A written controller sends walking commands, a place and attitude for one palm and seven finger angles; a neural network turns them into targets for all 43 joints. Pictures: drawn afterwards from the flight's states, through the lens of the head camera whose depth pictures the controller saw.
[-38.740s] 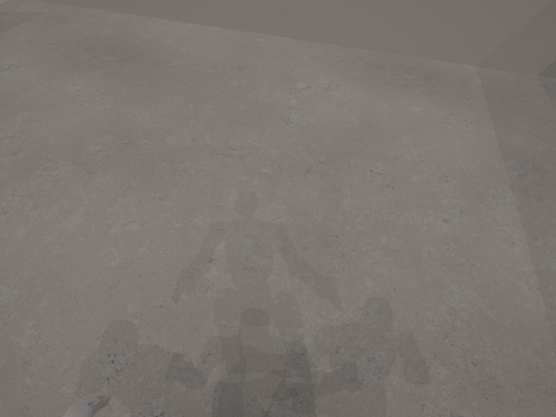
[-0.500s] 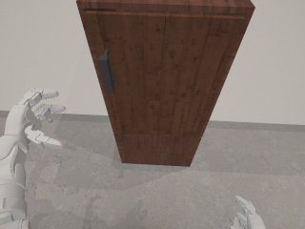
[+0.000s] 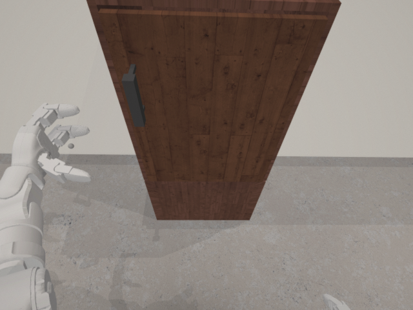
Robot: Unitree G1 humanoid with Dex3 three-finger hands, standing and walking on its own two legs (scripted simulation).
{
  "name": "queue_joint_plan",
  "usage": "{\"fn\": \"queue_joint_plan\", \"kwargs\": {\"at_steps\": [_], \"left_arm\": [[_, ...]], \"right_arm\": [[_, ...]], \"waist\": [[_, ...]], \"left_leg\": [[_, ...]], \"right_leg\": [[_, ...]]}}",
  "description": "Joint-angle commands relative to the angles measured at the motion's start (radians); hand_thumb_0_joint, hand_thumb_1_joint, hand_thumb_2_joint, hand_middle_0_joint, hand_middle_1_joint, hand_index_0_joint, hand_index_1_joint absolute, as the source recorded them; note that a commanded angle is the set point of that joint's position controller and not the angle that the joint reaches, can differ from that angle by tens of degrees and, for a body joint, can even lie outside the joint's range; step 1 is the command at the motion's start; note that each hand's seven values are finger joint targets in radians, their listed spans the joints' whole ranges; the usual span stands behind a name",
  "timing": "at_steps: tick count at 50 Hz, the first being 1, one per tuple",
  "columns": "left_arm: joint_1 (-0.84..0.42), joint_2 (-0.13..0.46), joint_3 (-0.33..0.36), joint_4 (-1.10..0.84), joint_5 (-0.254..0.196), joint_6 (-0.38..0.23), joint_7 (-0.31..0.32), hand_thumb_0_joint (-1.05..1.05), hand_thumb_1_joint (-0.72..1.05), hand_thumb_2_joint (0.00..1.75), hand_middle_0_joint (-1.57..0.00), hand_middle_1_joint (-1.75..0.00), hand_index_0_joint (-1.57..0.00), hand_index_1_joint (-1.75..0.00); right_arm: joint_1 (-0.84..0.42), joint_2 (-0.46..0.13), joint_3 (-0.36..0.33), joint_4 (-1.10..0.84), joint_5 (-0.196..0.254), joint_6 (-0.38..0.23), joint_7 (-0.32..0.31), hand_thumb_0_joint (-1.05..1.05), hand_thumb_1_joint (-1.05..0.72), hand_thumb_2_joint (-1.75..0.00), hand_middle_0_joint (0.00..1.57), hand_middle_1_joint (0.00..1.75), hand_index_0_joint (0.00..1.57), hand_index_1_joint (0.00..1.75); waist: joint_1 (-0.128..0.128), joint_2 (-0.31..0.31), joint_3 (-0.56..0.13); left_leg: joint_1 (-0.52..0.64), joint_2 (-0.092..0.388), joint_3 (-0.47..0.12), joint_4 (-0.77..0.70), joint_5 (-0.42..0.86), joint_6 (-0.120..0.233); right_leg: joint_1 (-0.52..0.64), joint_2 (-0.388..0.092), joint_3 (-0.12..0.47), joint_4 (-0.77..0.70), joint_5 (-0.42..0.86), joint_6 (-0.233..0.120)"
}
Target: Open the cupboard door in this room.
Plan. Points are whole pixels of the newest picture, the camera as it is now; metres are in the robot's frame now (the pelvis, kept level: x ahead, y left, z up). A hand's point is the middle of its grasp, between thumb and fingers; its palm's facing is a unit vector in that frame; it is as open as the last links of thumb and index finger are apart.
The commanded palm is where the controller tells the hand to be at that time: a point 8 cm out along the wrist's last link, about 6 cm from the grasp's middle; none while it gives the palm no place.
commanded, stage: move the hooked fingers beside the handle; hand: left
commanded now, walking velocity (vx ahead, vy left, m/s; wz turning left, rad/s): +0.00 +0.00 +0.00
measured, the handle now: (136, 96) +0.55 +0.18 +0.09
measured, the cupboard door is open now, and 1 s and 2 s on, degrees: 0 0 0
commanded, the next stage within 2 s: slide the fingers in behind the handle in 1.60 s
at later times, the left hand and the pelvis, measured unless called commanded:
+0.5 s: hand (88, 119) +0.46 +0.26 +0.10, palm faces +0.01 -1.00 +0.02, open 14.0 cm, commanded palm +0.44 +0.30 +0.10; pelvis +0.00 +0.02 -0.01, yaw +0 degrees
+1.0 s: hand (104, 105) +0.51 +0.24 +0.10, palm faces +0.03 -1.00 +0.00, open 14.0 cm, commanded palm +0.48 +0.28 +0.09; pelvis +0.00 +0.01 -0.02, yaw -2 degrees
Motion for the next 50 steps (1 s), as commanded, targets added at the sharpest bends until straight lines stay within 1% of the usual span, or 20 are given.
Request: {"fn": "queue_joint_plan", "kwargs": {"at_steps": [1, 3, 9, 12, 14, 15, 17, 18, 20, 21, 22, 26, 28, 30, 35, 37, 40, 45, 48, 50], "left_arm": [[-0.452, 0.287, 0.021, -0.171, -0.005, -0.079, 0.006, 0.00, -0.50, 0.30, -0.30, -1.20, -0.30, -1.20], [-0.520, 0.229, -0.036, -0.173, -0.009, -0.088, 0.004, 0.00, -0.50, 0.30, -0.30, -1.20, -0.30, -1.20], [-0.603, 0.287, -0.004, 0.002, 0.015, -0.085, 0.022, 0.00, -0.50, 0.30, -0.30, -1.20, -0.30, -1.20], [-0.671, 0.307, -0.011, 0.027, 0.039, -0.100, 0.036, 0.00, -0.50, 0.30, -0.30, -1.20, -0.30, -1.20], [-0.708, 0.333, 0.009, -0.008, 0.049, -0.129, 0.045, 0.00, -0.50, 0.30, -0.30, -1.20, -0.30, -1.20], [-0.689, 0.352, 0.029, -0.002, 0.052, -0.139, 0.049, 0.00, -0.50, 0.30, -0.30, -1.20, -0.30, -1.20], [-0.697, 0.322, 0.009, -0.010, 0.050, -0.154, 0.052, 0.00, -0.50, 0.30, -0.30, -1.20, -0.30, -1.20], [-0.719, 0.317, 0.002, 0.005, 0.046, -0.158, 0.052, 0.00, -0.50, 0.30, -0.30, -1.20, -0.30, -1.20], [-0.719, 0.294, -0.011, 0.042, 0.045, -0.147, 0.048, 0.00, -0.50, 0.30, -0.30, -1.20, -0.30, -1.20], [-0.704, 0.317, 0.006, 0.075, 0.051, -0.138, 0.048, 0.00, -0.50, 0.30, -0.30, -1.20, -0.30, -1.20], [-0.731, 0.283, -0.029, 0.081, 0.052, -0.130, 0.046, 0.00, -0.50, 0.30, -0.30, -1.20, -0.30, -1.20], [-0.756, 0.337, 0.010, 0.099, 0.071, -0.126, 0.062, 0.00, -0.50, 0.30, -0.30, -1.20, -0.30, -1.20], [-0.772, 0.326, 0.003, 0.101, 0.069, -0.135, 0.075, 0.00, -0.50, 0.30, -0.30, -1.20, -0.30, -1.20], [-0.840, 0.311, -0.016, 0.096, 0.082, -0.151, 0.087, 0.00, -0.50, 0.30, -0.30, -1.20, -0.30, -1.20], [-0.881, 0.390, 0.037, 0.166, 0.105, -0.159, 0.112, 0.00, -0.50, 0.30, -0.30, -1.20, -0.30, -1.20], [-0.908, 0.362, 0.004, 0.184, 0.119, -0.153, 0.114, 0.00, -0.50, 0.30, -0.30, -1.20, -0.30, -1.20], [-0.925, 0.413, 0.025, 0.226, 0.136, -0.147, 0.119, 0.00, -0.50, 0.30, -0.30, -1.20, -0.30, -1.20], [-0.831, 0.446, 0.070, 0.192, 0.123, -0.159, 0.101, 0.00, -0.50, 0.30, -0.30, -1.20, -0.30, -1.20], [-0.832, 0.381, 0.024, 0.201, 0.113, -0.152, 0.086, 0.00, -0.50, 0.30, -0.30, -1.20, -0.30, -1.20], [-0.813, 0.422, 0.050, 0.208, 0.110, -0.139, 0.084, 0.00, -0.50, 0.30, -0.30, -1.20, -0.30, -1.20]], "right_arm": [[0.025, -0.161, -0.058, -0.099, -0.003, -0.035, -0.017, 0.00, -0.90, -0.90, 0.20, 0.30, 0.20, 0.30], [0.032, -0.159, -0.057, -0.094, -0.004, -0.033, -0.015, 0.00, -0.90, -0.90, 0.20, 0.30, 0.20, 0.30], [0.057, -0.174, -0.054, -0.068, -0.011, -0.010, -0.012, 0.00, -0.90, -0.90, 0.20, 0.30, 0.20, 0.30], [0.072, -0.178, -0.052, -0.065, -0.014, -0.001, -0.008, 0.00, -0.90, -0.90, 0.20, 0.30, 0.20, 0.30], [0.086, -0.178, -0.057, -0.064, -0.022, 0.002, -0.002, 0.00, -0.90, -0.90, 0.20, 0.30, 0.20, 0.30], [0.095, -0.180, -0.057, -0.064, -0.025, 0.006, 0.001, 0.00, -0.90, -0.90, 0.20, 0.30, 0.20, 0.30], [0.103, -0.178, -0.060, -0.060, -0.027, 0.013, 0.006, 0.00, -0.90, -0.90, 0.20, 0.30, 0.20, 0.30], [0.112, -0.180, -0.060, -0.054, -0.028, 0.019, 0.007, 0.00, -0.90, -0.90, 0.20, 0.30, 0.20, 0.30], [0.123, -0.182, -0.064, -0.047, -0.027, 0.028, 0.011, 0.00, -0.90, -0.90, 0.20, 0.30, 0.20, 0.30], [0.127, -0.188, -0.066, -0.045, -0.027, 0.036, 0.010, 0.00, -0.90, -0.90, 0.20, 0.30, 0.20, 0.30], [0.127, -0.185, -0.064, -0.045, -0.026, 0.040, 0.011, 0.00, -0.90, -0.90, 0.20, 0.30, 0.20, 0.30], [0.156, -0.192, -0.068, -0.042, -0.033, 0.057, 0.013, 0.00, -0.90, -0.90, 0.20, 0.30, 0.20, 0.30], [0.167, -0.191, -0.067, -0.042, -0.036, 0.066, 0.016, 0.00, -0.90, -0.90, 0.20, 0.30, 0.20, 0.30], [0.177, -0.189, -0.068, -0.031, -0.039, 0.070, 0.019, 0.00, -0.90, -0.90, 0.20, 0.30, 0.20, 0.30], [0.205, -0.200, -0.068, -0.018, -0.044, 0.085, 0.019, 0.00, -0.90, -0.90, 0.20, 0.30, 0.20, 0.30], [0.206, -0.195, -0.063, -0.019, -0.045, 0.089, 0.021, 0.00, -0.90, -0.90, 0.20, 0.30, 0.20, 0.30], [0.223, -0.200, -0.060, -0.016, -0.048, 0.098, 0.021, 0.00, -0.90, -0.90, 0.20, 0.30, 0.20, 0.30], [0.233, -0.197, -0.062, -0.046, -0.051, 0.112, 0.025, 0.00, -0.90, -0.90, 0.20, 0.30, 0.20, 0.30], [0.230, -0.189, -0.061, -0.050, -0.048, 0.121, 0.029, 0.00, -0.90, -0.90, 0.20, 0.30, 0.20, 0.30], [0.231, -0.197, -0.063, -0.056, -0.044, 0.129, 0.026, 0.00, -0.90, -0.90, 0.20, 0.30, 0.20, 0.30]], "waist": [[-0.016, 0.088, -0.291], [-0.029, 0.098, -0.317], [-0.041, 0.036, -0.293], [-0.050, 0.070, -0.313], [-0.039, 0.138, -0.399], [-0.032, 0.136, -0.421], [-0.041, 0.142, -0.441], [-0.051, 0.110, -0.426], [-0.059, 0.111, -0.411], [-0.054, 0.101, -0.395], [-0.070, 0.124, -0.374], [-0.061, 0.118, -0.389], [-0.068, 0.102, -0.391], [-0.085, 0.138, -0.398], [-0.099, 0.096, -0.418], [-0.108, 0.141, -0.403], [-0.117, 0.137, -0.412], [-0.078, 0.130, -0.510], [-0.094, 0.125, -0.452], [-0.093, 0.086, -0.429]], "left_leg": [[0.166, -0.009, -0.076, -0.089, 0.233, 0.006], [0.204, -0.008, -0.086, -0.079, 0.269, 0.003], [0.142, -0.002, -0.096, -0.070, 0.219, 0.000], [0.146, 0.000, -0.106, -0.063, 0.225, -0.005], [0.205, 0.002, -0.112, -0.044, 0.291, -0.014], [0.225, 0.006, -0.121, -0.041, 0.324, -0.020], [0.254, 0.013, -0.124, -0.029, 0.364, -0.023], [0.243, 0.017, -0.132, -0.026, 0.385, -0.024], [0.235, 0.019, -0.126, -0.024, 0.382, -0.023], [0.212, 0.020, -0.128, -0.027, 0.362, -0.023], [0.207, 0.018, -0.120, -0.029, 0.341, -0.020], [0.197, 0.019, -0.131, -0.021, 0.365, -0.022], [0.196, 0.021, -0.134, -0.014, 0.385, -0.022], [0.215, 0.023, -0.141, -0.008, 0.377, -0.027], [0.164, 0.021, -0.131, 0.006, 0.334, -0.014], [0.151, 0.018, -0.127, 0.008, 0.306, -0.014], [0.128, 0.018, -0.124, 0.024, 0.307, -0.010], [0.129, 0.015, -0.102, 0.040, 0.393, -0.007], [0.109, 0.013, -0.096, 0.041, 0.374, -0.001], [0.064, 0.012, -0.086, 0.034, 0.335, 0.006]], "right_leg": [[0.082, -0.004, 0.063, -0.077, 0.239, 0.013], [0.059, -0.001, 0.054, -0.067, 0.247, 0.008], [0.019, -0.004, 0.049, -0.055, 0.203, 0.013], [-0.010, -0.005, 0.047, -0.041, 0.190, 0.012], [-0.012, -0.003, 0.050, -0.023, 0.218, 0.009], [-0.013, 0.000, 0.046, -0.016, 0.227, 0.006], [-0.034, 0.005, 0.044, -0.013, 0.238, 0.009], [-0.041, 0.009, 0.037, -0.010, 0.242, 0.008], [-0.056, 0.010, 0.036, -0.013, 0.244, 0.013], [-0.061, 0.011, 0.035, -0.011, 0.230, 0.011], [-0.077, 0.010, 0.035, -0.017, 0.221, 0.013], [-0.082, 0.012, 0.033, -0.006, 0.222, 0.010], [-0.085, 0.016, 0.031, -0.002, 0.228, 0.009], [-0.120, 0.018, 0.031, 0.002, 0.211, 0.011], [-0.101, 0.019, 0.043, 0.005, 0.214, 0.016], [-0.123, 0.017, 0.043, 0.008, 0.198, 0.016], [-0.123, 0.019, 0.048, 0.010, 0.209, 0.018], [-0.032, 0.022, 0.055, 0.026, 0.310, 0.018], [-0.048, 0.026, 0.053, 0.019, 0.305, 0.019], [-0.023, 0.026, 0.060, 0.011, 0.306, 0.024]]}}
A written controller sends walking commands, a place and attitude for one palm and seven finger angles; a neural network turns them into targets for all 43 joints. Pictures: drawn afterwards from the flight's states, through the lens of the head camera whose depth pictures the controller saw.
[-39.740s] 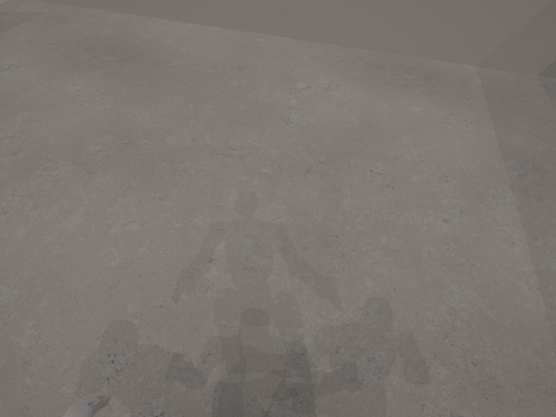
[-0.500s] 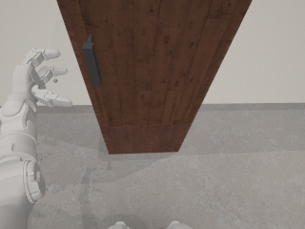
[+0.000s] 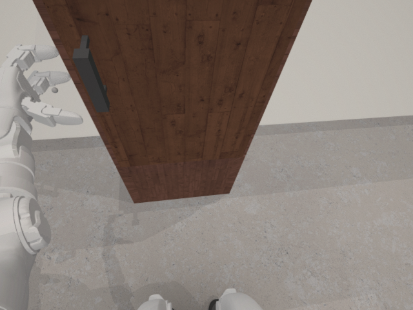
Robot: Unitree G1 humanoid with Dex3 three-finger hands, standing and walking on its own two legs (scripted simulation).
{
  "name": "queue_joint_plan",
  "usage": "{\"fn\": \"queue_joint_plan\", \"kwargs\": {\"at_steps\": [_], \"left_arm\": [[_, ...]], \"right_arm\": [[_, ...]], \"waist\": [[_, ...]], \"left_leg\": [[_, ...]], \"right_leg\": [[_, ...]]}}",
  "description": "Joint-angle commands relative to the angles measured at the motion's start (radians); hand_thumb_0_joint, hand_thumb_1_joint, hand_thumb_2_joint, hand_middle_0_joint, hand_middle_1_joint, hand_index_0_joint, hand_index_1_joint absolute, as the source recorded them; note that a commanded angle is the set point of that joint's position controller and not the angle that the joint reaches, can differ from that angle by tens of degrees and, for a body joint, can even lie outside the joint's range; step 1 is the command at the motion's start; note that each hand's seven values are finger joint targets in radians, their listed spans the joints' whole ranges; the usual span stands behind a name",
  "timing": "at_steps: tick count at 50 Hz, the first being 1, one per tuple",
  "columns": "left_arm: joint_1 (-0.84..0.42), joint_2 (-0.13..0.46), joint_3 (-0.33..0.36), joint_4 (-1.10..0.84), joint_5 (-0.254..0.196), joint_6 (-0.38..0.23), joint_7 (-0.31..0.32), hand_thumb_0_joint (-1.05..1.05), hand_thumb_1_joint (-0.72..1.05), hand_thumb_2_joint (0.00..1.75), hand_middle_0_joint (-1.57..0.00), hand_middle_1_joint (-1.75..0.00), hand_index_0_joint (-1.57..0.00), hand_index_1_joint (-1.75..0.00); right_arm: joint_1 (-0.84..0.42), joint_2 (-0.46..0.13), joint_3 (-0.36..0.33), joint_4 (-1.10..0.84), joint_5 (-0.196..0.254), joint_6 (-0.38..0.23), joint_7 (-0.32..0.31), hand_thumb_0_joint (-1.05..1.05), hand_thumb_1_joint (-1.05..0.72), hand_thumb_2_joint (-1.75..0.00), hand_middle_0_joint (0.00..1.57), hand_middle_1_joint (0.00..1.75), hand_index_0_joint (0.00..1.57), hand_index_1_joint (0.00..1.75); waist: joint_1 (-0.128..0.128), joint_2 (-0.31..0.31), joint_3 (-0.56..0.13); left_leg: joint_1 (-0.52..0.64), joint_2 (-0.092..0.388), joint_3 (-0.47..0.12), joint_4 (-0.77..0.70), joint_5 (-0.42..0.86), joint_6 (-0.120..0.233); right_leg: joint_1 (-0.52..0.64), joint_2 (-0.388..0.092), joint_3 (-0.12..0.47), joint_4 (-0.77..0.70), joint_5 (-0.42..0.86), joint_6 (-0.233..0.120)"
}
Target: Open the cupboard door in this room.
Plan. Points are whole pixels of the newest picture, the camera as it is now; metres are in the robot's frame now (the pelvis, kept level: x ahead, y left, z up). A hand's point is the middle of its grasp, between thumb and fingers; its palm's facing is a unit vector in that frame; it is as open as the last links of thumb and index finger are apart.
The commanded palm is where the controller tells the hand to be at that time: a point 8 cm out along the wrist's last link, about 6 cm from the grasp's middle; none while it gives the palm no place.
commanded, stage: move the hooked fingers beside the handle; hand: left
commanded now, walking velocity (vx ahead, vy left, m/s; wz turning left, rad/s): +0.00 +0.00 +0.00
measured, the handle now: (94, 75) +0.54 +0.18 +0.10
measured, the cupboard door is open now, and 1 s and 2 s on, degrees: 0 0 0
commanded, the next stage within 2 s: slide the fingers in behind the handle in 0.60 s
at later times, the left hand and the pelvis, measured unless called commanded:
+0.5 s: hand (49, 97) +0.48 +0.25 +0.11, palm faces +0.06 -1.00 +0.01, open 14.0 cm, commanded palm +0.46 +0.29 +0.11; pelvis +0.00 +0.00 +0.00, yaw +1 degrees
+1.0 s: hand (66, 94) +0.49 +0.22 +0.10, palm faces +0.06 -1.00 +0.01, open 14.0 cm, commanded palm +0.46 +0.26 +0.11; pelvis +0.00 +0.00 +0.00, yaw +0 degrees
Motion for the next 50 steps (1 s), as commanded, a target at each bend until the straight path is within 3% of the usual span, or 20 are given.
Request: {"fn": "queue_joint_plan", "kwargs": {"at_steps": [1, 2, 4, 8, 10, 13, 15, 16, 19, 22, 24, 30, 35, 36, 38, 40, 42, 43, 45, 50], "left_arm": [[-0.380, 0.301, 0.041, -0.198, -0.028, -0.048, -0.017, 0.00, -0.50, 0.30, -0.30, -1.20, -0.30, -1.20], [-0.382, 0.309, 0.045, -0.202, -0.027, -0.047, -0.017, 0.00, -0.50, 0.30, -0.30, -1.20, -0.30, -1.20], [-0.413, 0.337, 0.061, -0.260, -0.026, -0.065, -0.016, 0.00, -0.50, 0.30, -0.30, -1.20, -0.30, -1.20], [-0.417, 0.300, 0.045, -0.348, -0.039, -0.105, -0.014, 0.00, -0.50, 0.30, -0.30, -1.20, -0.30, -1.20], [-0.399, 0.230, -0.003, -0.310, -0.047, -0.092, -0.023, 0.00, -0.50, 0.30, -0.30, -1.20, -0.30, -1.20], [-0.368, 0.226, -0.010, -0.198, -0.056, -0.041, -0.037, 0.00, -0.50, 0.30, -0.30, -1.20, -0.30, -1.20], [-0.380, 0.262, -0.004, -0.175, -0.044, -0.017, -0.042, 0.00, -0.50, 0.30, -0.30, -1.20, -0.30, -1.20], [-0.373, 0.238, -0.024, -0.170, -0.042, -0.010, -0.042, 0.00, -0.50, 0.30, -0.30, -1.20, -0.30, -1.20], [-0.421, 0.248, -0.011, -0.266, -0.039, -0.056, -0.025, 0.00, -0.50, 0.30, -0.30, -1.20, -0.30, -1.20], [-0.455, 0.261, 0.011, -0.308, -0.051, -0.098, -0.011, 0.00, -0.50, 0.30, -0.30, -1.20, -0.30, -1.20], [-0.461, 0.220, -0.016, -0.274, -0.053, -0.097, -0.009, 0.00, -0.50, 0.30, -0.30, -1.20, -0.30, -1.20], [-0.427, 0.226, -0.025, -0.193, -0.021, -0.048, 0.005, 0.00, -0.50, 0.30, -0.30, -1.20, -0.30, -1.20], [-0.461, 0.264, 0.013, -0.271, -0.031, -0.086, 0.017, 0.00, -0.50, 0.30, -0.30, -1.20, -0.30, -1.20], [-0.447, 0.234, 0.001, -0.279, -0.033, -0.092, 0.017, 0.00, -0.50, 0.30, -0.30, -1.20, -0.30, -1.20], [-0.456, 0.167, -0.042, -0.281, -0.039, -0.099, 0.019, 0.00, -0.50, 0.30, -0.30, -1.20, -0.30, -1.20], [-0.427, 0.188, -0.022, -0.234, -0.035, -0.085, 0.025, 0.00, -0.50, 0.30, -0.30, -1.20, -0.30, -1.20], [-0.425, 0.148, -0.056, -0.201, -0.032, -0.060, 0.027, 0.00, -0.50, 0.30, -0.30, -1.20, -0.30, -1.20], [-0.439, 0.181, -0.023, -0.204, -0.032, -0.059, 0.035, 0.00, -0.50, 0.30, -0.30, -1.20, -0.30, -1.20], [-0.432, 0.213, -0.009, -0.207, -0.017, -0.054, 0.046, 0.00, -0.50, 0.30, -0.30, -1.20, -0.30, -1.20], [-0.456, 0.178, -0.017, -0.324, -0.015, -0.109, 0.076, 0.00, -0.50, 0.30, -0.30, -1.20, -0.30, -1.20]], "right_arm": [[0.129, -0.189, -0.068, -0.071, 0.004, -0.008, -0.021, 0.00, -0.90, -0.90, 0.20, 0.30, 0.20, 0.30], [0.125, -0.187, -0.067, -0.073, 0.006, -0.007, -0.022, 0.00, -0.90, -0.90, 0.20, 0.30, 0.20, 0.30], [0.124, -0.184, -0.067, -0.075, 0.004, -0.004, -0.024, 0.00, -0.90, -0.90, 0.20, 0.30, 0.20, 0.30], [0.113, -0.173, -0.071, -0.071, 0.004, -0.007, -0.021, 0.00, -0.90, -0.90, 0.20, 0.30, 0.20, 0.30], [0.102, -0.169, -0.071, -0.061, 0.009, -0.006, -0.020, 0.00, -0.90, -0.90, 0.20, 0.30, 0.20, 0.30], [0.100, -0.178, -0.065, -0.055, 0.013, -0.003, -0.025, 0.00, -0.90, -0.90, 0.20, 0.30, 0.20, 0.30], [0.098, -0.184, -0.064, -0.058, 0.016, -0.002, -0.030, 0.00, -0.90, -0.90, 0.20, 0.30, 0.20, 0.30], [0.092, -0.181, -0.063, -0.064, 0.018, -0.003, -0.031, 0.00, -0.90, -0.90, 0.20, 0.30, 0.20, 0.30], [0.092, -0.177, -0.065, -0.069, 0.008, -0.010, -0.028, 0.00, -0.90, -0.90, 0.20, 0.30, 0.20, 0.30], [0.088, -0.176, -0.066, -0.063, 0.004, -0.015, -0.022, 0.00, -0.90, -0.90, 0.20, 0.30, 0.20, 0.30], [0.085, -0.173, -0.065, -0.057, 0.008, -0.015, -0.021, 0.00, -0.90, -0.90, 0.20, 0.30, 0.20, 0.30], [0.090, -0.179, -0.061, -0.057, 0.008, -0.011, -0.022, 0.00, -0.90, -0.90, 0.20, 0.30, 0.20, 0.30], [0.098, -0.180, -0.064, -0.063, 0.002, -0.014, -0.019, 0.00, -0.90, -0.90, 0.20, 0.30, 0.20, 0.30], [0.098, -0.176, -0.066, -0.066, 0.001, -0.015, -0.016, 0.00, -0.90, -0.90, 0.20, 0.30, 0.20, 0.30], [0.103, -0.171, -0.066, -0.058, -0.001, -0.016, -0.012, 0.00, -0.90, -0.90, 0.20, 0.30, 0.20, 0.30], [0.107, -0.179, -0.069, -0.050, 0.000, -0.013, -0.011, 0.00, -0.90, -0.90, 0.20, 0.30, 0.20, 0.30], [0.105, -0.176, -0.068, -0.051, 0.004, -0.011, -0.011, 0.00, -0.90, -0.90, 0.20, 0.30, 0.20, 0.30], [0.114, -0.179, -0.068, -0.049, 0.000, -0.012, -0.013, 0.00, -0.90, -0.90, 0.20, 0.30, 0.20, 0.30], [0.112, -0.179, -0.067, -0.054, 0.002, -0.011, -0.014, 0.00, -0.90, -0.90, 0.20, 0.30, 0.20, 0.30], [0.112, -0.165, -0.074, -0.056, -0.008, -0.019, -0.001, 0.00, -0.90, -0.90, 0.20, 0.30, 0.20, 0.30]], "waist": [[0.020, 0.062, -0.412], [0.022, 0.069, -0.400], [0.029, 0.122, -0.449], [0.032, 0.179, -0.491], [0.015, 0.173, -0.452], [-0.001, 0.087, -0.347], [0.001, 0.072, -0.333], [-0.003, 0.066, -0.319], [0.011, 0.138, -0.416], [0.013, 0.142, -0.462], [0.000, 0.124, -0.442], [0.006, 0.129, -0.385], [0.017, 0.130, -0.457], [0.021, 0.143, -0.478], [0.008, 0.143, -0.455], [0.008, 0.111, -0.417], [-0.005, 0.095, -0.376], [0.002, 0.082, -0.374], [0.014, 0.110, -0.392], [0.022, 0.160, -0.484]], "left_leg": [[0.266, -0.011, -0.087, -0.083, 0.365, -0.002], [0.250, -0.014, -0.082, -0.086, 0.353, -0.001], [0.282, -0.016, -0.082, -0.080, 0.387, -0.002], [0.376, -0.012, -0.093, -0.068, 0.460, -0.008], [0.387, -0.008, -0.093, -0.071, 0.449, -0.010], [0.288, -0.015, -0.087, -0.085, 0.351, 0.002], [0.245, -0.018, -0.089, -0.092, 0.319, 0.003], [0.242, -0.020, -0.085, -0.092, 0.307, 0.004], [0.334, -0.016, -0.099, -0.077, 0.391, -0.006], [0.372, -0.011, -0.109, -0.068, 0.413, -0.013], [0.367, -0.010, -0.110, -0.068, 0.404, -0.012], [0.322, -0.012, -0.115, -0.077, 0.356, -0.012], [0.358, -0.008, -0.121, -0.071, 0.413, -0.017], [0.376, -0.009, -0.120, -0.069, 0.419, -0.019], [0.398, -0.005, -0.130, -0.066, 0.444, -0.021], [0.364, -0.003, -0.127, -0.073, 0.403, -0.020], [0.331, -0.007, -0.118, -0.082, 0.351, -0.014], [0.318, -0.009, -0.121, -0.082, 0.348, -0.012], [0.316, -0.010, -0.120, -0.086, 0.345, -0.015], [0.405, -0.005, -0.126, -0.065, 0.448, -0.025]], "right_leg": [[0.207, 0.008, 0.055, -0.073, 0.330, 0.014], [0.219, 0.006, 0.060, -0.078, 0.334, 0.015], [0.236, 0.005, 0.064, -0.069, 0.363, 0.013], [0.213, 0.011, 0.057, -0.064, 0.382, 0.005], [0.176, 0.012, 0.051, -0.076, 0.366, 0.009], [0.183, 0.007, 0.054, -0.094, 0.327, 0.011], [0.196, 0.000, 0.058, -0.093, 0.318, 0.015], [0.184, -0.001, 0.059, -0.096, 0.308, 0.015], [0.169, 0.001, 0.053, -0.071, 0.335, 0.008], [0.167, 0.006, 0.051, -0.063, 0.332, 0.008], [0.154, 0.007, 0.049, -0.064, 0.326, 0.010], [0.119, 0.002, 0.042, -0.067, 0.274, 0.009], [0.152, 0.007, 0.042, -0.054, 0.310, 0.006], [0.148, 0.009, 0.042, -0.052, 0.310, 0.005], [0.116, 0.012, 0.032, -0.052, 0.300, 0.003], [0.108, 0.012, 0.031, -0.058, 0.277, 0.007], [0.102, 0.009, 0.034, -0.070, 0.256, 0.009], [0.118, 0.009, 0.032, -0.067, 0.258, 0.006], [0.122, 0.006, 0.035, -0.063, 0.253, 0.004], [0.123, 0.012, 0.034, -0.046, 0.303, 0.003]]}}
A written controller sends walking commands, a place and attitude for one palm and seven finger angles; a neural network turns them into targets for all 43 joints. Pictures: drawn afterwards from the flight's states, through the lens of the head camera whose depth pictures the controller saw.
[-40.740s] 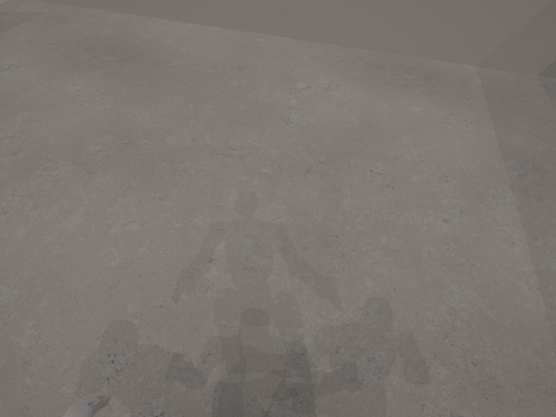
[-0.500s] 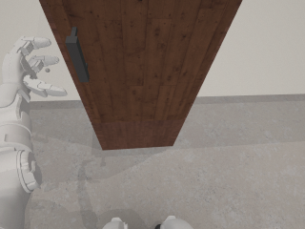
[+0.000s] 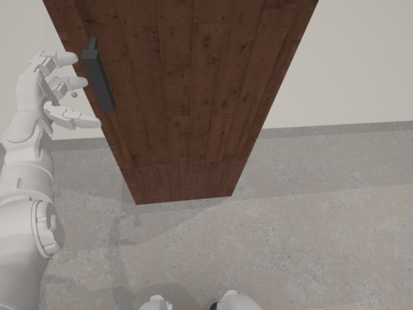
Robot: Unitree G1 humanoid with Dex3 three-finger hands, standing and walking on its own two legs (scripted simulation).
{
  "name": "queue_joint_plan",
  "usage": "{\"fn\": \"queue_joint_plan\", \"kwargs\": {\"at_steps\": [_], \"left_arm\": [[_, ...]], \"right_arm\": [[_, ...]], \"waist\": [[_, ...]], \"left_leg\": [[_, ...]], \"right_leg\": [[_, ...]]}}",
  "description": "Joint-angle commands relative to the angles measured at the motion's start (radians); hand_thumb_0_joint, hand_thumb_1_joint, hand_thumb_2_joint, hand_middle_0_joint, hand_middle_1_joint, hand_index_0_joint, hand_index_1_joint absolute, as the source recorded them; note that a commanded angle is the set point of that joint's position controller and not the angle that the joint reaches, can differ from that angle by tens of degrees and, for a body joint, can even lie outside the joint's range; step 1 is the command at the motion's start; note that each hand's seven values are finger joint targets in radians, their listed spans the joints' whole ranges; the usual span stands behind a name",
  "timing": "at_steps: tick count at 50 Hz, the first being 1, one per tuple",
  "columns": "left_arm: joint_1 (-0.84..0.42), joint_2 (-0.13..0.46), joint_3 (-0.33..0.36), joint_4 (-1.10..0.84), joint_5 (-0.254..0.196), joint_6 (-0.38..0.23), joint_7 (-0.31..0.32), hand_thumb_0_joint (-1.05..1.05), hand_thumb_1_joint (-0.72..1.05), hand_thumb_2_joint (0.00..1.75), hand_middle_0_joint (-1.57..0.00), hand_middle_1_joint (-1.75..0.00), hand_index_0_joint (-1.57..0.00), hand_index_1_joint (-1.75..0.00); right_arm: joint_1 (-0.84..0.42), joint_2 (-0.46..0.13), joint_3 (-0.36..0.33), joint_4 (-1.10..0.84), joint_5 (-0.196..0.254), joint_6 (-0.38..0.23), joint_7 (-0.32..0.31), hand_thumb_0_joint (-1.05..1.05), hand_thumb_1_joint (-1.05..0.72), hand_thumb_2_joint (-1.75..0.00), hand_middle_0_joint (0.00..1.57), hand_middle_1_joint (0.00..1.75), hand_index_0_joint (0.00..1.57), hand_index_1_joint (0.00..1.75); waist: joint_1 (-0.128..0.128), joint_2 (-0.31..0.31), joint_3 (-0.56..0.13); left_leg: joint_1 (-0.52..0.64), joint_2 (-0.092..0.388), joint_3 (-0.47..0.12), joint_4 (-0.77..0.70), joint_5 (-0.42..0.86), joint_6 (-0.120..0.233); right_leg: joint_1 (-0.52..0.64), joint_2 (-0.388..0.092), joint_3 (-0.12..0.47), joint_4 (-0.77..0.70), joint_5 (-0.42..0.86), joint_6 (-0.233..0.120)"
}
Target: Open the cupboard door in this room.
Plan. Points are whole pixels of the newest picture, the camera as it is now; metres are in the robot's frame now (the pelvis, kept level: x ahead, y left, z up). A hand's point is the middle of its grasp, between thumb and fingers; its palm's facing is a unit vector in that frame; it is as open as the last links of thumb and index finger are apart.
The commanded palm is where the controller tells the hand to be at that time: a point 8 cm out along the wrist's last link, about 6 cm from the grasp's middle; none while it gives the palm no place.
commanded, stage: slide the fingers in behind the handle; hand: left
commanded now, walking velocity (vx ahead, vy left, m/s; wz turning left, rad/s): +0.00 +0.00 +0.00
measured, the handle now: (101, 76) +0.54 +0.17 +0.11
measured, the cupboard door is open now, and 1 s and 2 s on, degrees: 0 0 0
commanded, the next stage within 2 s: close the thumb around the handle in 1.30 s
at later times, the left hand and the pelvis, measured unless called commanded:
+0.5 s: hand (102, 93) +0.49 +0.16 +0.11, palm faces +0.04 -1.00 -0.01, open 14.0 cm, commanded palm +0.47 +0.21 +0.11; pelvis +0.00 -0.01 +0.00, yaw +1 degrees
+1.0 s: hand (110, 94) +0.50 +0.15 +0.11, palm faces +0.06 -1.00 +0.01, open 13.9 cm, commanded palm +0.47 +0.19 +0.11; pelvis +0.00 -0.02 +0.00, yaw +1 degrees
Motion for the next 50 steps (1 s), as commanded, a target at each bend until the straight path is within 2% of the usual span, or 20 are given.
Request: {"fn": "queue_joint_plan", "kwargs": {"at_steps": [1, 5, 7, 10, 13, 16, 19, 23, 24, 26, 27, 29, 33, 35, 36, 39, 45, 46, 48, 50], "left_arm": [[-0.452, 0.227, 0.007, -0.288, -0.018, -0.114, 0.015, 0.00, -0.50, 0.30, -0.30, -1.20, -0.30, -1.20], [-0.410, 0.186, -0.016, -0.226, -0.025, -0.083, 0.014, 0.00, -0.50, 0.30, -0.30, -1.20, -0.30, -1.20], [-0.424, 0.181, -0.026, -0.214, -0.018, -0.063, 0.017, 0.00, -0.50, 0.30, -0.30, -1.20, -0.30, -1.20], [-0.428, 0.183, -0.019, -0.239, -0.016, -0.064, 0.039, 0.00, -0.50, 0.30, -0.30, -1.20, -0.30, -1.20], [-0.519, 0.118, -0.068, -0.265, -0.014, -0.090, 0.064, 0.00, -0.50, 0.30, -0.30, -1.20, -0.30, -1.20], [-0.519, 0.143, -0.038, -0.268, -0.009, -0.114, 0.086, 0.00, -0.50, 0.30, -0.30, -1.20, -0.30, -1.20], [-0.524, 0.120, -0.054, -0.264, 0.002, -0.122, 0.100, 0.00, -0.50, 0.30, -0.30, -1.20, -0.30, -1.20], [-0.486, 0.099, -0.067, -0.227, 0.010, -0.102, 0.111, 0.00, -0.50, 0.30, -0.30, -1.20, -0.30, -1.20], [-0.453, 0.132, -0.033, -0.199, 0.010, -0.092, 0.117, 0.00, -0.50, 0.30, -0.30, -1.20, -0.30, -1.20], [-0.485, 0.121, -0.048, -0.210, 0.007, -0.083, 0.123, 0.00, -0.50, 0.30, -0.30, -1.20, -0.30, -1.20], [-0.479, 0.148, -0.021, -0.210, 0.010, -0.085, 0.129, 0.00, -0.50, 0.30, -0.30, -1.20, -0.30, -1.20], [-0.486, 0.149, -0.024, -0.231, 0.011, -0.096, 0.134, 0.00, -0.50, 0.30, -0.30, -1.20, -0.30, -1.20], [-0.481, 0.174, -0.012, -0.209, 0.019, -0.105, 0.130, 0.00, -0.50, 0.30, -0.30, -1.20, -0.30, -1.20], [-0.508, 0.149, -0.045, -0.202, 0.015, -0.100, 0.118, 0.00, -0.50, 0.30, -0.30, -1.20, -0.30, -1.20], [-0.506, 0.142, -0.047, -0.198, 0.014, -0.098, 0.112, 0.00, -0.50, 0.30, -0.30, -1.20, -0.30, -1.20], [-0.523, 0.154, -0.037, -0.209, 0.003, -0.101, 0.103, 0.00, -0.50, 0.30, -0.30, -1.20, -0.30, -1.20], [-0.520, 0.057, -0.106, -0.206, -0.011, -0.092, 0.099, 0.00, -0.50, 0.30, -0.30, -1.20, -0.30, -1.20], [-0.545, 0.101, -0.075, -0.222, -0.010, -0.096, 0.108, 0.00, -0.50, 0.30, -0.30, -1.20, -0.30, -1.20], [-0.536, 0.124, -0.046, -0.237, -0.009, -0.105, 0.125, 0.00, -0.50, 0.30, -0.30, -1.20, -0.30, -1.20], [-0.510, 0.075, -0.085, -0.254, 0.005, -0.117, 0.134, 0.00, -0.50, 0.30, -0.30, -1.20, -0.30, -1.20]], "right_arm": [[0.128, -0.177, -0.073, -0.057, -0.007, -0.028, -0.007, 0.00, -0.90, -0.90, 0.20, 0.30, 0.20, 0.30], [0.122, -0.180, -0.075, -0.052, 0.000, -0.021, -0.004, 0.00, -0.90, -0.90, 0.20, 0.30, 0.20, 0.30], [0.117, -0.181, -0.073, -0.055, 0.000, -0.021, -0.004, 0.00, -0.90, -0.90, 0.20, 0.30, 0.20, 0.30], [0.112, -0.179, -0.075, -0.061, -0.001, -0.022, -0.006, 0.00, -0.90, -0.90, 0.20, 0.30, 0.20, 0.30], [0.111, -0.170, -0.073, -0.050, -0.004, -0.033, -0.004, 0.00, -0.90, -0.90, 0.20, 0.30, 0.20, 0.30], [0.113, -0.175, -0.077, -0.041, -0.008, -0.042, 0.000, 0.00, -0.90, -0.90, 0.20, 0.30, 0.20, 0.30], [0.115, -0.170, -0.078, -0.034, -0.009, -0.047, 0.004, 0.00, -0.90, -0.90, 0.20, 0.30, 0.20, 0.30], [0.114, -0.168, -0.075, -0.039, -0.011, -0.044, 0.010, 0.00, -0.90, -0.90, 0.20, 0.30, 0.20, 0.30], [0.112, -0.171, -0.075, -0.042, -0.008, -0.042, 0.009, 0.00, -0.90, -0.90, 0.20, 0.30, 0.20, 0.30], [0.106, -0.167, -0.072, -0.049, -0.006, -0.040, 0.008, 0.00, -0.90, -0.90, 0.20, 0.30, 0.20, 0.30], [0.110, -0.168, -0.073, -0.052, -0.007, -0.041, 0.007, 0.00, -0.90, -0.90, 0.20, 0.30, 0.20, 0.30], [0.107, -0.164, -0.070, -0.058, -0.007, -0.041, 0.006, 0.00, -0.90, -0.90, 0.20, 0.30, 0.20, 0.30], [0.118, -0.163, -0.070, -0.054, -0.006, -0.043, 0.004, 0.00, -0.90, -0.90, 0.20, 0.30, 0.20, 0.30], [0.112, -0.164, -0.071, -0.049, -0.001, -0.045, 0.002, 0.00, -0.90, -0.90, 0.20, 0.30, 0.20, 0.30], [0.110, -0.162, -0.072, -0.049, 0.000, -0.047, 0.002, 0.00, -0.90, -0.90, 0.20, 0.30, 0.20, 0.30], [0.122, -0.163, -0.072, -0.039, -0.001, -0.052, 0.000, 0.00, -0.90, -0.90, 0.20, 0.30, 0.20, 0.30], [0.125, -0.160, -0.075, -0.030, -0.001, -0.055, 0.007, 0.00, -0.90, -0.90, 0.20, 0.30, 0.20, 0.30], [0.127, -0.166, -0.077, -0.024, -0.003, -0.055, 0.006, 0.00, -0.90, -0.90, 0.20, 0.30, 0.20, 0.30], [0.132, -0.165, -0.079, -0.028, -0.005, -0.055, 0.006, 0.00, -0.90, -0.90, 0.20, 0.30, 0.20, 0.30], [0.122, -0.155, -0.079, -0.032, -0.005, -0.056, 0.014, 0.00, -0.90, -0.90, 0.20, 0.30, 0.20, 0.30]], "waist": [[0.017, 0.147, -0.479], [0.007, 0.100, -0.405], [0.007, 0.110, -0.364], [0.010, 0.096, -0.377], [-0.018, 0.101, -0.353], [-0.002, 0.118, -0.429], [-0.005, 0.115, -0.456], [0.001, 0.099, -0.430], [0.012, 0.067, -0.419], [-0.002, 0.048, -0.397], [0.010, 0.032, -0.399], [0.008, 0.054, -0.416], [0.000, 0.014, -0.392], [-0.018, 0.021, -0.379], [-0.014, 0.058, -0.382], [-0.013, 0.069, -0.424], [-0.031, 0.068, -0.403], [-0.026, 0.077, -0.415], [-0.011, 0.078, -0.441], [-0.006, 0.114, -0.459]], "left_leg": [[0.411, 0.004, -0.119, -0.079, 0.467, -0.031], [0.365, 0.003, -0.110, -0.088, 0.422, -0.026], [0.334, -0.001, -0.108, -0.100, 0.373, -0.024], [0.342, -0.002, -0.107, -0.098, 0.377, -0.021], [0.361, 0.000, -0.122, -0.097, 0.343, -0.023], [0.393, -0.001, -0.129, -0.088, 0.367, -0.030], [0.398, -0.003, -0.127, -0.080, 0.395, -0.029], [0.356, -0.011, -0.112, -0.080, 0.381, -0.025], [0.326, -0.012, -0.105, -0.082, 0.362, -0.022], [0.282, -0.018, -0.090, -0.092, 0.312, -0.015], [0.262, -0.021, -0.087, -0.094, 0.310, -0.013], [0.261, -0.024, -0.080, -0.092, 0.317, -0.012], [0.203, -0.029, -0.068, -0.088, 0.275, -0.003], [0.195, -0.028, -0.064, -0.091, 0.241, -0.004], [0.203, -0.030, -0.059, -0.090, 0.232, -0.005], [0.226, -0.029, -0.067, -0.085, 0.259, -0.005], [0.258, -0.026, -0.076, -0.084, 0.271, -0.007], [0.256, -0.025, -0.078, -0.085, 0.265, -0.007], [0.265, -0.029, -0.081, -0.085, 0.300, -0.007], [0.305, -0.028, -0.080, -0.079, 0.340, -0.012]], "right_leg": [[0.112, 0.019, 0.037, -0.056, 0.312, -0.001], [0.107, 0.020, 0.035, -0.066, 0.299, 0.002], [0.102, 0.016, 0.035, -0.071, 0.276, 0.000], [0.106, 0.015, 0.037, -0.071, 0.280, 0.001], [0.060, 0.015, 0.033, -0.070, 0.237, 0.000], [0.068, 0.014, 0.038, -0.058, 0.244, -0.002], [0.078, 0.013, 0.038, -0.050, 0.272, 0.001], [0.104, 0.012, 0.039, -0.052, 0.289, 0.001], [0.121, 0.011, 0.044, -0.056, 0.292, 0.003], [0.152, 0.009, 0.053, -0.069, 0.290, 0.009], [0.180, 0.009, 0.056, -0.068, 0.303, 0.008], [0.198, 0.007, 0.063, -0.066, 0.324, 0.008], [0.238, 0.005, 0.079, -0.076, 0.325, 0.013], [0.224, 0.002, 0.086, -0.087, 0.307, 0.017], [0.215, 0.001, 0.089, -0.091, 0.295, 0.015], [0.222, 0.002, 0.087, -0.085, 0.311, 0.013], [0.172, 0.006, 0.074, -0.090, 0.303, 0.013], [0.176, 0.005, 0.076, -0.088, 0.295, 0.013], [0.203, 0.006, 0.074, -0.078, 0.324, 0.009], [0.179, 0.007, 0.067, -0.070, 0.344, 0.007]]}}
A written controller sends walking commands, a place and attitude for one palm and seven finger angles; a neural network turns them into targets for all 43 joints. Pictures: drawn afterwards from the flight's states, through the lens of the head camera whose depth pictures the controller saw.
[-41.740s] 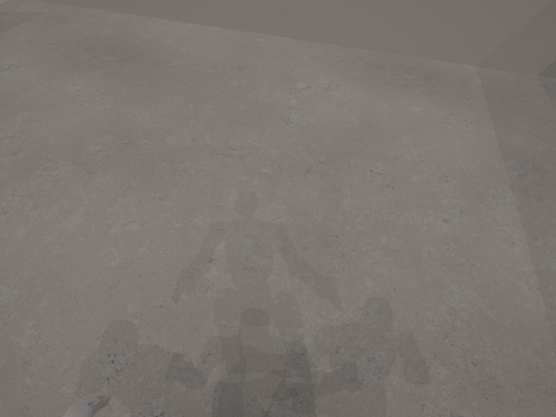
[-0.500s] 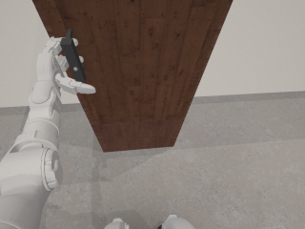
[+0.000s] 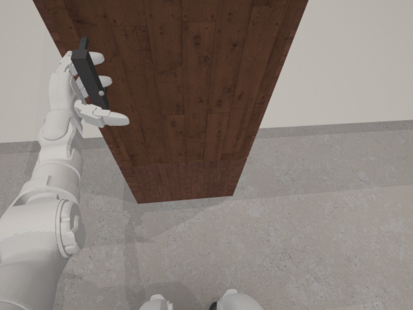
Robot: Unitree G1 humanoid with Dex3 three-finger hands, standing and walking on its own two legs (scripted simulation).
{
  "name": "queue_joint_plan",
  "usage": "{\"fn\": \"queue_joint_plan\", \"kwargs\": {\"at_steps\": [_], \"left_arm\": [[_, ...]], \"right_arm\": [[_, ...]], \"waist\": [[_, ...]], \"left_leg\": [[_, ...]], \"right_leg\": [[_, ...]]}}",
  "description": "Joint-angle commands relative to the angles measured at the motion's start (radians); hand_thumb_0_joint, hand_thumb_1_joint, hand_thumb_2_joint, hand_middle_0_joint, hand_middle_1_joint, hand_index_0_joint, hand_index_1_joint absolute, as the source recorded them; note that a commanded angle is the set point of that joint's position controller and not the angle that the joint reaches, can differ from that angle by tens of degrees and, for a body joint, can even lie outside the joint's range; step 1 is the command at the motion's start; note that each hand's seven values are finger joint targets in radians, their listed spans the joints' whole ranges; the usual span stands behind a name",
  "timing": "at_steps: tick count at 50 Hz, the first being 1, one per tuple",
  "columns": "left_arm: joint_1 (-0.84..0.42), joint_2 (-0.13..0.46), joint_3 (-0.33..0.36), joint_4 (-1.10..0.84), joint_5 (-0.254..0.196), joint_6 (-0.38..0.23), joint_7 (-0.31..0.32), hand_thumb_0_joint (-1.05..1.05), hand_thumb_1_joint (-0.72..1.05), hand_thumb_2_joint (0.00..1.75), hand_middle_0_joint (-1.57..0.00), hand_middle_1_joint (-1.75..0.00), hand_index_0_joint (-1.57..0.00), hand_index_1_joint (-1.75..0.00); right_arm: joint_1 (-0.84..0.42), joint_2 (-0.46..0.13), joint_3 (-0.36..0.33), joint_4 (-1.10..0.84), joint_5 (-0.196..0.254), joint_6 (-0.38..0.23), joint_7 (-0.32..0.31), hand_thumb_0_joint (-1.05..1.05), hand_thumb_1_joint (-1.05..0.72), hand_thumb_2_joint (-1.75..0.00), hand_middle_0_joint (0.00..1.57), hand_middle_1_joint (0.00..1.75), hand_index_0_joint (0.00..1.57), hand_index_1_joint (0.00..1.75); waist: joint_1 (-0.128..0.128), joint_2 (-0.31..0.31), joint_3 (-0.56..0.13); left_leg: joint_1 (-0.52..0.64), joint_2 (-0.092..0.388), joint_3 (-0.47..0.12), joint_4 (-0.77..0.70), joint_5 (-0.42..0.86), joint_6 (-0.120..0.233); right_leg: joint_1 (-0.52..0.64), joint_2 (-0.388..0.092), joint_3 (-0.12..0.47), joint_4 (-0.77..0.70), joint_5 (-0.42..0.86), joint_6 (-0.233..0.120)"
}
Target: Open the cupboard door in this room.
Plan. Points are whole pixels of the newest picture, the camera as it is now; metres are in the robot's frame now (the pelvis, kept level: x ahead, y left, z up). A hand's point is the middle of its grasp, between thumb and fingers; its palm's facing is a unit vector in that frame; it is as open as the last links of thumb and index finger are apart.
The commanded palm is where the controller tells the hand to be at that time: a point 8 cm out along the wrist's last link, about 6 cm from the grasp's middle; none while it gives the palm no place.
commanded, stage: slide the fingers in behind the handle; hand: left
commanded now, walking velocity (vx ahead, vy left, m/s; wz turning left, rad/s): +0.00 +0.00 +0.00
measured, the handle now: (93, 76) +0.55 +0.19 +0.11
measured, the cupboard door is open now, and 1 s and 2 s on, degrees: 0 0 27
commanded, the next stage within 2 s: close the thumb around the handle in 0.30 s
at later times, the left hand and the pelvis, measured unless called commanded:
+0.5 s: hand (102, 93) +0.50 +0.16 +0.11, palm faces +0.04 -1.00 -0.01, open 13.8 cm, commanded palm +0.47 +0.21 +0.11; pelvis +0.00 +0.01 +0.00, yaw +0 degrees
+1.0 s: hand (101, 93) +0.50 +0.17 +0.11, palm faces +0.04 -1.00 +0.00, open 6.0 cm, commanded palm +0.47 +0.21 +0.11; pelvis +0.00 +0.01 +0.00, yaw +0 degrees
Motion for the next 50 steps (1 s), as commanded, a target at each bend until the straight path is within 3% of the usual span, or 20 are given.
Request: {"fn": "queue_joint_plan", "kwargs": {"at_steps": [1, 2, 6, 8, 11, 13, 15, 17, 20, 23, 28, 31, 34, 38, 40, 41, 45, 48, 49, 50], "left_arm": [[-0.487, 0.162, -0.033, -0.236, 0.010, -0.087, 0.013, 0.00, -0.50, 0.30, -0.30, -1.20, -0.30, -1.20], [-0.506, 0.167, -0.032, -0.237, 0.013, -0.089, 0.018, 0.00, -0.50, 0.30, -0.30, -1.20, -0.30, -1.20], [-0.481, 0.231, 0.031, -0.193, 0.006, -0.075, 0.032, 0.00, -0.50, 0.30, -0.30, -1.20, -0.30, -1.20], [-0.507, 0.189, -0.008, -0.231, 0.014, -0.084, 0.031, 0.00, -0.50, 0.30, -0.30, -1.20, -0.30, -1.20], [-0.471, 0.205, 0.011, -0.233, 0.016, -0.092, 0.029, 0.00, -0.50, 0.30, -0.30, -1.20, -0.30, -1.20], [-0.470, 0.190, 0.006, -0.212, 0.008, -0.093, 0.028, 0.00, -0.50, 0.30, -0.30, -1.20, -0.30, -1.20], [-0.436, 0.226, 0.040, -0.204, 0.005, -0.089, 0.025, 0.00, -0.50, 0.30, -0.30, -1.20, -0.30, -1.20], [-0.456, 0.194, 0.005, -0.211, 0.005, -0.083, 0.019, 0.00, -0.50, 0.30, -0.30, -1.20, -0.30, -1.20], [-0.441, 0.214, 0.023, -0.223, 0.013, -0.091, 0.020, 0.00, -0.50, 0.30, -0.30, -1.20, -0.30, -1.20], [-0.462, 0.155, -0.019, -0.264, 0.005, -0.104, 0.020, 0.00, -0.33, 0.37, -0.31, -1.22, -0.31, -1.22], [-0.453, 0.166, -0.006, -0.233, -0.001, -0.091, 0.027, 0.00, -0.05, 0.49, -0.33, -1.25, -0.33, -1.25], [-0.442, 0.223, 0.037, -0.230, 0.007, -0.084, 0.034, 0.00, 0.12, 0.56, -0.34, -1.27, -0.34, -1.27], [-0.432, 0.192, 0.013, -0.261, 0.016, -0.104, 0.035, 0.00, 0.28, 0.64, -0.36, -1.28, -0.36, -1.28], [-0.445, 0.184, 0.005, -0.240, 0.010, -0.107, 0.028, 0.00, 0.51, 0.73, -0.37, -1.31, -0.37, -1.31], [-0.473, 0.159, -0.018, -0.217, 0.001, -0.092, 0.022, 0.00, 0.62, 0.78, -0.38, -1.32, -0.38, -1.32], [-0.455, 0.183, 0.001, -0.199, 0.002, -0.085, 0.020, 0.00, 0.68, 0.80, -0.38, -1.33, -0.38, -1.33], [-0.493, 0.154, -0.022, -0.222, 0.005, -0.092, 0.025, 0.00, 0.90, 0.90, -0.40, -1.35, -0.40, -1.35], [-0.463, 0.204, 0.025, -0.254, 0.003, -0.111, 0.033, 0.00, 0.90, 0.90, -0.40, -1.35, -0.40, -1.35], [-0.460, 0.179, 0.007, -0.263, 0.001, -0.114, 0.033, 0.00, 0.90, 0.90, -0.40, -1.35, -0.40, -1.35], [-0.436, 0.195, 0.027, -0.243, 0.001, -0.110, 0.034, 0.00, 0.90, 0.90, -0.40, -1.35, -0.40, -1.35]], "right_arm": [[0.133, -0.150, -0.055, -0.057, -0.004, -0.025, -0.005, 0.00, -0.90, -0.90, 0.20, 0.30, 0.20, 0.30], [0.132, -0.153, -0.057, -0.051, -0.005, -0.025, -0.004, 0.00, -0.90, -0.90, 0.20, 0.30, 0.20, 0.30], [0.134, -0.161, -0.054, -0.058, -0.002, -0.021, -0.007, 0.00, -0.90, -0.90, 0.20, 0.30, 0.20, 0.30], [0.133, -0.154, -0.055, -0.063, -0.004, -0.023, -0.006, 0.00, -0.90, -0.90, 0.20, 0.30, 0.20, 0.30], [0.127, -0.154, -0.056, -0.064, -0.004, -0.022, -0.005, 0.00, -0.90, -0.90, 0.20, 0.30, 0.20, 0.30], [0.128, -0.153, -0.054, -0.064, -0.004, -0.022, -0.006, 0.00, -0.90, -0.90, 0.20, 0.30, 0.20, 0.30], [0.126, -0.158, -0.056, -0.070, -0.002, -0.019, -0.007, 0.00, -0.90, -0.90, 0.20, 0.30, 0.20, 0.30], [0.121, -0.154, -0.053, -0.071, 0.000, -0.018, -0.009, 0.00, -0.90, -0.90, 0.20, 0.30, 0.20, 0.30], [0.121, -0.154, -0.055, -0.073, -0.002, -0.015, -0.008, 0.00, -0.90, -0.90, 0.20, 0.30, 0.20, 0.30], [0.120, -0.148, -0.056, -0.075, -0.004, -0.018, -0.005, 0.00, -0.90, -0.90, 0.20, 0.30, 0.20, 0.30], [0.121, -0.155, -0.058, -0.065, -0.003, -0.013, -0.006, 0.00, -0.90, -0.90, 0.20, 0.30, 0.20, 0.30], [0.116, -0.157, -0.058, -0.069, -0.001, -0.010, -0.011, 0.00, -0.90, -0.90, 0.20, 0.30, 0.20, 0.30], [0.110, -0.151, -0.058, -0.073, -0.003, -0.013, -0.009, 0.00, -0.90, -0.90, 0.20, 0.30, 0.20, 0.30], [0.115, -0.157, -0.060, -0.066, -0.004, -0.013, -0.008, 0.00, -0.90, -0.90, 0.20, 0.30, 0.20, 0.30], [0.112, -0.157, -0.059, -0.058, -0.001, -0.015, -0.011, 0.00, -0.90, -0.90, 0.20, 0.30, 0.20, 0.30], [0.116, -0.161, -0.059, -0.058, -0.001, -0.014, -0.012, 0.00, -0.90, -0.90, 0.20, 0.30, 0.20, 0.30], [0.114, -0.157, -0.058, -0.055, -0.005, -0.019, -0.012, 0.00, -0.90, -0.90, 0.20, 0.30, 0.20, 0.30], [0.122, -0.163, -0.061, -0.060, -0.009, -0.022, -0.010, 0.00, -0.90, -0.90, 0.20, 0.30, 0.20, 0.30], [0.114, -0.156, -0.059, -0.063, -0.007, -0.022, -0.007, 0.00, -0.90, -0.90, 0.20, 0.30, 0.20, 0.30], [0.115, -0.157, -0.059, -0.063, -0.008, -0.021, -0.006, 0.00, -0.90, -0.90, 0.20, 0.30, 0.20, 0.30]], "waist": [[-0.024, 0.085, -0.432], [-0.032, 0.077, -0.415], [-0.015, 0.031, -0.405], [-0.024, 0.053, -0.430], [-0.006, 0.070, -0.441], [-0.017, 0.042, -0.413], [-0.001, 0.016, -0.427], [-0.013, 0.030, -0.409], [0.004, 0.068, -0.420], [-0.006, 0.083, -0.433], [-0.011, 0.039, -0.404], [0.001, 0.024, -0.408], [0.008, 0.080, -0.435], [-0.005, 0.060, -0.409], [-0.025, 0.040, -0.383], [-0.014, 0.035, -0.382], [-0.019, 0.083, -0.404], [0.001, 0.066, -0.461], [0.004, 0.091, -0.472], [0.010, 0.061, -0.466]], "left_leg": [[0.296, -0.031, -0.060, -0.066, 0.305, 0.020], [0.293, -0.029, -0.063, -0.069, 0.291, 0.020], [0.239, -0.035, -0.053, -0.081, 0.262, 0.022], [0.268, -0.037, -0.053, -0.074, 0.299, 0.024], [0.290, -0.033, -0.057, -0.075, 0.305, 0.018], [0.275, -0.034, -0.056, -0.075, 0.301, 0.021], [0.256, -0.034, -0.052, -0.079, 0.301, 0.021], [0.256, -0.035, -0.049, -0.083, 0.290, 0.022], [0.278, -0.035, -0.053, -0.081, 0.316, 0.017], [0.326, -0.031, -0.062, -0.076, 0.344, 0.015], [0.294, -0.032, -0.059, -0.083, 0.316, 0.017], [0.267, -0.034, -0.052, -0.088, 0.297, 0.019], [0.320, -0.031, -0.059, -0.081, 0.347, 0.013], [0.314, -0.030, -0.068, -0.082, 0.316, 0.013], [0.300, -0.028, -0.064, -0.086, 0.288, 0.015], [0.285, -0.030, -0.065, -0.088, 0.274, 0.015], [0.331, -0.025, -0.078, -0.084, 0.299, 0.009], [0.344, -0.026, -0.079, -0.076, 0.344, 0.009], [0.353, -0.027, -0.074, -0.075, 0.357, 0.008], [0.331, -0.028, -0.071, -0.073, 0.349, 0.009]], "right_leg": [[0.165, 0.001, 0.083, -0.086, 0.330, 0.041], [0.155, 0.001, 0.083, -0.090, 0.315, 0.043], [0.214, 0.000, 0.094, -0.095, 0.320, 0.043], [0.211, 0.000, 0.092, -0.085, 0.353, 0.042], [0.196, 0.000, 0.087, -0.083, 0.341, 0.039], [0.199, 0.002, 0.085, -0.086, 0.342, 0.039], [0.231, 0.002, 0.090, -0.085, 0.358, 0.042], [0.220, -0.001, 0.089, -0.091, 0.353, 0.043], [0.210, 0.000, 0.085, -0.082, 0.357, 0.038], [0.180, 0.004, 0.076, -0.079, 0.352, 0.034], [0.192, 0.004, 0.076, -0.086, 0.343, 0.038], [0.218, 0.000, 0.084, -0.090, 0.344, 0.041], [0.189, 0.001, 0.076, -0.077, 0.356, 0.034], [0.170, 0.004, 0.073, -0.083, 0.316, 0.033], [0.157, 0.003, 0.074, -0.094, 0.306, 0.040], [0.166, 0.003, 0.076, -0.094, 0.296, 0.038], [0.122, 0.002, 0.069, -0.085, 0.281, 0.035], [0.163, 0.005, 0.069, -0.072, 0.315, 0.031], [0.164, 0.005, 0.072, -0.072, 0.330, 0.033], [0.177, 0.005, 0.072, -0.072, 0.333, 0.034]]}}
